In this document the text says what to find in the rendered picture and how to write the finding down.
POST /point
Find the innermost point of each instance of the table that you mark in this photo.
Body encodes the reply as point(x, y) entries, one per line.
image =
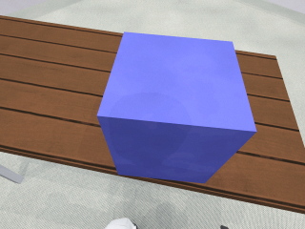
point(52, 81)

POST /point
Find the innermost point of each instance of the left robot thigh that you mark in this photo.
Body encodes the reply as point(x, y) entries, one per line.
point(120, 224)

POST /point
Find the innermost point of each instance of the carton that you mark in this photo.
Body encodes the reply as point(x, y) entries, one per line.
point(174, 107)

